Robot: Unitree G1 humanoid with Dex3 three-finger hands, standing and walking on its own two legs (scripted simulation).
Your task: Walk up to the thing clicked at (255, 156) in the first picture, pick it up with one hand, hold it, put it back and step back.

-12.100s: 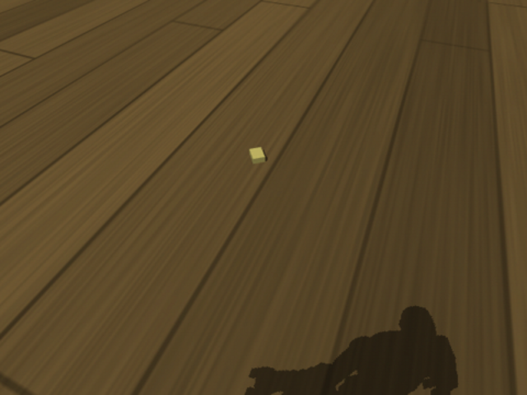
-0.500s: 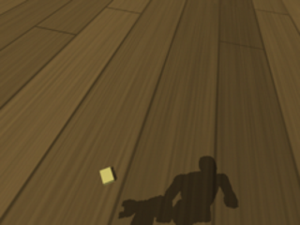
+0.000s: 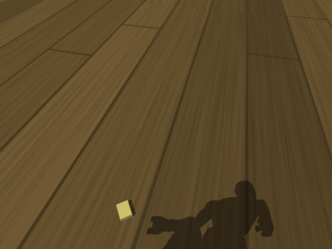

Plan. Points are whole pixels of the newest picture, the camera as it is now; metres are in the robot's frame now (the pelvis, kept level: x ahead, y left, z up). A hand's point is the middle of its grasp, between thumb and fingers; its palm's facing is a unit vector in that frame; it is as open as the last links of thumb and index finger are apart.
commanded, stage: walk up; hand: left
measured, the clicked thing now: (124, 210) +0.49 +0.24 -0.76
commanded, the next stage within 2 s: stand in 0.80 s
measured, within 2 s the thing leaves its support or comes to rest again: neither
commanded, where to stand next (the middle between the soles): +0.06 +0.01 m, yaw +0 degrees
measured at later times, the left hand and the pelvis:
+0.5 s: hand out of the picture +0.07 +0.26 -0.15, palm faces -0.02 -0.94 -0.33, open 7.4 cm; pelvis +0.00 +0.01 +0.01, yaw +0 degrees
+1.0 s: hand out of the picture +0.09 +0.26 -0.15, palm faces -0.01 -0.94 -0.34, open 7.4 cm; pelvis +0.01 +0.01 +0.01, yaw +1 degrees
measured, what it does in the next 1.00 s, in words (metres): stands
